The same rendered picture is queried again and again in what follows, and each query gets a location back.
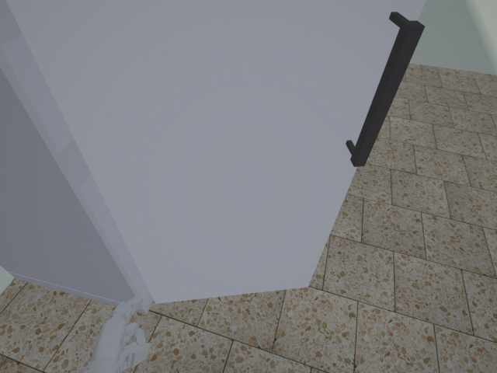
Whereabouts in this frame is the left robot hand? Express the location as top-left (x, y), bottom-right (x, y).
top-left (90, 296), bottom-right (150, 373)

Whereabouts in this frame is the fridge door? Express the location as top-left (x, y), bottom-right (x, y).
top-left (6, 0), bottom-right (426, 304)

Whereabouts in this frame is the handle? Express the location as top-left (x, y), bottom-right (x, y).
top-left (346, 12), bottom-right (425, 167)

